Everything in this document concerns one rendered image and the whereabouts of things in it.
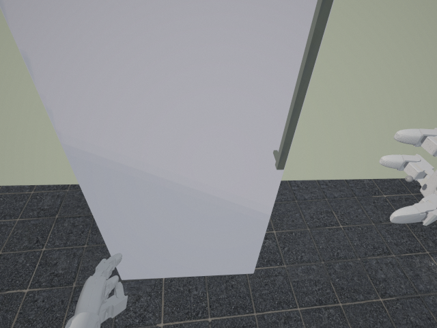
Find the robot left hand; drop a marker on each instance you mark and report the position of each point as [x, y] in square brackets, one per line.
[96, 290]

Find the handle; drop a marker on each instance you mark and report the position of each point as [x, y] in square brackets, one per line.
[318, 25]

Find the fridge door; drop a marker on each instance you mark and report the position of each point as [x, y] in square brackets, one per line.
[169, 112]

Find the left robot forearm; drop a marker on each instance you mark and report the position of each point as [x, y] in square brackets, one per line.
[84, 320]

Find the robot right hand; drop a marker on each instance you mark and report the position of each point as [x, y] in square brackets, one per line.
[421, 171]

